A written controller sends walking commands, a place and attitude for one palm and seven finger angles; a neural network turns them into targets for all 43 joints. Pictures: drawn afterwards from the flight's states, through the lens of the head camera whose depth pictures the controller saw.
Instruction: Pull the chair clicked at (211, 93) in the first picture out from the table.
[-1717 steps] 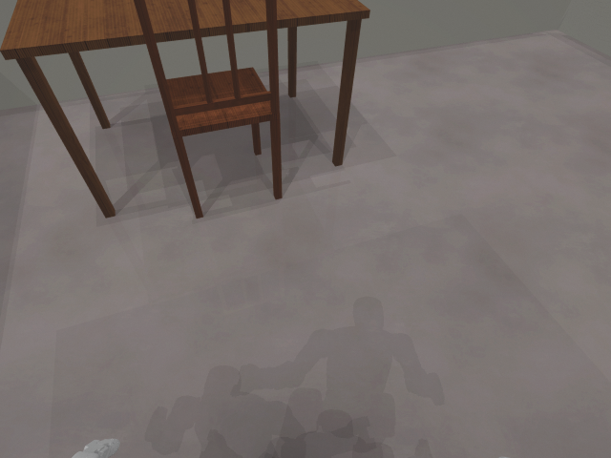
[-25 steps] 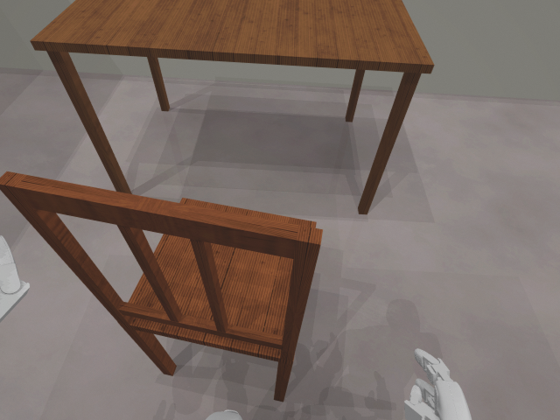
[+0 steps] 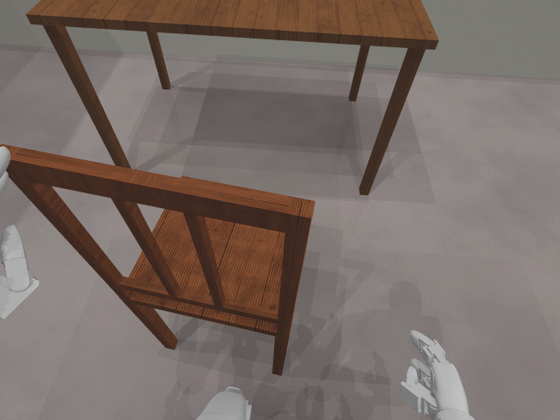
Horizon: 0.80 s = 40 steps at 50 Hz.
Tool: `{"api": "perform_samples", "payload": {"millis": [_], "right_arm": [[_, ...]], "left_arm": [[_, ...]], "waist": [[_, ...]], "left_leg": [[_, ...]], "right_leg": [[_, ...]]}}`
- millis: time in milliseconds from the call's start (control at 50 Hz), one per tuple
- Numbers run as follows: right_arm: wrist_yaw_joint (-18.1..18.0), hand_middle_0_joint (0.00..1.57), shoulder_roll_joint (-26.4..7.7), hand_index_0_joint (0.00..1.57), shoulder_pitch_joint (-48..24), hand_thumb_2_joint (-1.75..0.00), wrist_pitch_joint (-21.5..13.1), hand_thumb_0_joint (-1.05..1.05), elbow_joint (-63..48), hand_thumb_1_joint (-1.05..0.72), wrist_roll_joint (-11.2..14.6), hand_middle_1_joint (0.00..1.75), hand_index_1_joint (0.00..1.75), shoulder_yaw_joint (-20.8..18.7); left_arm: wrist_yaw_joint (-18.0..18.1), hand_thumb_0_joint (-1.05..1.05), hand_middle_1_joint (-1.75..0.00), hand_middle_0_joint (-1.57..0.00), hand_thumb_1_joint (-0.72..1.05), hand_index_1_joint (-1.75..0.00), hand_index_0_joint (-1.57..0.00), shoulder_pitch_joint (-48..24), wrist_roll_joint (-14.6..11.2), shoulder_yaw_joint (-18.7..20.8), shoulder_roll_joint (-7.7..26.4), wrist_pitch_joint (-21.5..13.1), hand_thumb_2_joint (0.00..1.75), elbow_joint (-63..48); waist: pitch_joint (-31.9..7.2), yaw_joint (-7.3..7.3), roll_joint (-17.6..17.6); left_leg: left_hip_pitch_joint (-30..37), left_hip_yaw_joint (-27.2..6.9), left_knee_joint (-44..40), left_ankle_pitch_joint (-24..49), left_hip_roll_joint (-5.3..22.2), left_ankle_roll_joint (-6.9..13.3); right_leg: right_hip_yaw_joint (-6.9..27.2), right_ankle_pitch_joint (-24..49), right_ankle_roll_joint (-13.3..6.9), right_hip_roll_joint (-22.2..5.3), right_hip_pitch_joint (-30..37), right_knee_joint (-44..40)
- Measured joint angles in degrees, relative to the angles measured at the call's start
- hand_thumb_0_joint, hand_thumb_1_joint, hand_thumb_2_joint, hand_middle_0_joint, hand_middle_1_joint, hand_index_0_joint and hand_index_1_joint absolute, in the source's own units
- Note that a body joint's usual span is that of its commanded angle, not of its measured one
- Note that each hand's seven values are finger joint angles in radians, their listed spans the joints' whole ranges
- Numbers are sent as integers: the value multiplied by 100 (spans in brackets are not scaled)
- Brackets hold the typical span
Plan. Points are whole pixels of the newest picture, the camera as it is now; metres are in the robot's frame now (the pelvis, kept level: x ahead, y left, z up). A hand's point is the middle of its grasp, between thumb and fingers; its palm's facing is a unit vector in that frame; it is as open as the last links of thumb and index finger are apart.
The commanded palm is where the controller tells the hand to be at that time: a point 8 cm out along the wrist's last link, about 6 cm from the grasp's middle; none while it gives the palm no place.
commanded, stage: step back with the hand held close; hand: left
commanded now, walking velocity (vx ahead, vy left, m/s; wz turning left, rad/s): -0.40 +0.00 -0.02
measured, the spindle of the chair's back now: (153, 254) +0.36 +0.25 -0.05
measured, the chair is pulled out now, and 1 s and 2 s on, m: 0.63 0.63 0.63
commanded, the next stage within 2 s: stop stepping back and stand still in 0.28 s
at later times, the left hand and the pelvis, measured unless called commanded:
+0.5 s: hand out of the picture +0.11 +0.23 +0.18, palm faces +0.37 -0.76 -0.54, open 7.4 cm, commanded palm +0.05 +0.28 +0.19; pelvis -0.10 -0.02 +0.00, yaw -1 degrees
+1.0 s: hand out of the picture +0.06 +0.26 +0.17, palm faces +0.47 -0.77 -0.42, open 7.4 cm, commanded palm +0.00 +0.30 +0.19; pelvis -0.13 -0.01 +0.01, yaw +1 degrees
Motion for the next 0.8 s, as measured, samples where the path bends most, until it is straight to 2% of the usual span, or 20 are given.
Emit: {"api": "perform_samples", "payload": {"millis": [40, 80, 120, 160, 180, 220, 260, 320, 400, 440, 520, 560, 620, 660, 720, 800], "right_arm": [[3, 21, -29, 21, 25, -90, 141, 1, 79, -90, -9, 30, 30, -82], [-39, 21, -50, 21, 58, -90, 266, 1, 105, -90, 8, 30, 30, -93], [-95, 21, -92, 21, 88, -90, 330, 1, 49, -90, 16, 30, 30, -51], [-124, 21, -200, 21, 146, -90, 315, 1, -107, -90, 23, 30, 30, -72], [-126, 21, -154, 21, 106, -90, 293, 1, -89, -90, 31, 30, 30, -130], [-83, 20, -22, 21, 31, -90, 231, 1, -31, -90, 2, 30, 30, -171], [-25, 20, 35, 21, 38, -90, 85, 1, -18, -90, -63, 30, 30, -150], [82, 20, 90, 21, 98, -90, -89, 1, -26, -90, -58, 30, 30, -91], [130, 21, 165, 21, 115, -90, -171, 1, -23, -90, -63, 30, 30, 8], [143, 21, 116, 21, 43, -90, -77, 1, 28, -90, -7, 30, 30, 25], [133, 21, 17, 21, 224, -90, 266, 1, 78, -90, 116, 30, 30, 63], [57, 21, -71, 21, 410, -90, 335, 1, 73, -90, 117, 30, 30, 104], [-61, 21, -277, 21, 699, -90, 243, 1, 19, -90, 101, 30, 30, 55], [-97, 21, -321, 21, 776, -90, 160, 1, 54, -90, 111, 30, 30, -17], [-92, 20, -371, 21, 941, -90, 62, 1, -5, -90, 159, 30, 30, -69], [-73, 20, -354, 20, 1003, -90, -48, 1, -44, -90, 172, 30, 30, -99]], "left_arm": [[26, 2, -31, -21, 88, -30, -21, 36, 32, -90, -34, 50, 90, 62], [69, 1, -31, -21, 88, -30, -22, 46, 69, -68, -47, 102, 90, 165], [119, 1, -31, -21, 88, -30, -22, 60, 80, 34, -21, 132, 90, 235], [161, 1, -31, -21, 88, -30, -22, 91, 69, 117, 32, 166, 90, 149], [169, 1, -31, -21, 88, -30, -22, 49, 64, 172, 110, 152, 90, 128], [159, 2, -31, -21, 88, -30, -21, 27, 30, 220, 149, 127, 90, 153], [135, 2, -31, -21, 88, -30, -21, 19, 18, 152, 49, 188, 90, 99], [102, 2, -31, -21, 88, -30, -21, 16, 24, 68, -14, 167, 90, -134], [34, 2, -31, -21, 88, -30, -21, 122, 12, 252, 166, -42, 90, -228], [-2, 2, -31, -21, 88, -30, -21, 50, 14, 225, 122, -56, 90, -22], [65, 1, -31, -21, 88, -30, -21, 130, -52, -28, -46, 322, 90, 421], [124, 1, -31, -21, 88, -30, -21, 195, -40, -136, -124, 497, 90, 601], [181, 2, -31, -21, 88, -30, -21, 210, 4, -271, -156, 574, 90, 624], [190, 2, -31, -21, 88, -30, -21, 167, 60, -291, -132, 509, 90, 557], [174, 2, -31, -21, 88, -30, -21, 264, 168, -262, -133, 409, 90, 539], [173, 2, -31, -21, 88, -30, -21, 183, 189, -164, -67, 305, 90, 645]], "waist": [[-105, -30, -108], [-187, -93, -254], [-225, -183, -352], [-224, -265, -241], [-146, -268, -352], [0, -169, -565], [78, -131, -491], [143, -56, -315], [74, 19, -175], [106, 5, 71], [-178, -76, -117], [-361, -183, -228], [-512, -325, -200], [-406, -297, -325], [-466, -269, -340], [-461, -269, -262]], "left_leg": [[-132, 81, 1009, -599, -234, 6], [35, 257, 1244, -898, -331, 32], [480, 381, 413, -720, -289, 69], [963, 374, -740, 231, -76, 188], [964, 404, -796, 144, -128, 181], [954, 521, -758, 49, -189, 112], [950, 491, -820, 127, -92, 58], [945, 427, -931, 317, 81, -12], [678, 445, -671, 343, 243, -148], [513, 340, -423, 111, 397, -131], [437, 425, 651, -714, -45, 23], [796, 566, 339, -807, -172, 113], [1496, 536, -953, -646, -157, 255], [1598, 529, -1188, 90, -187, 201], [1643, 543, -1275, 152, -168, 186], [1583, 469, -1141, 125, -187, 186]], "right_leg": [[60, 40, -7, -145, -22, -45], [108, 130, 40, -300, -28, -151], [101, 200, 100, -403, -82, -193], [-29, 168, 162, -360, -237, -19], [14, 17, 178, -416, -374, 244], [214, -697, 154, -391, -616, 968], [180, -1042, 126, -266, -655, 1381], [-10, -807, 31, -218, -302, 959], [-129, -71, -3, -303, 331, -100], [-194, 38, 20, -127, 280, -136], [3, 107, -4, -301, 95, -100], [27, 195, 20, -395, 117, -212], [-146, 301, 61, -381, 151, -334], [-165, 337, 86, -420, 237, -383], [-145, -81, 111, -390, 290, -426], [-140, 246, 119, -366, 370, -568]]}}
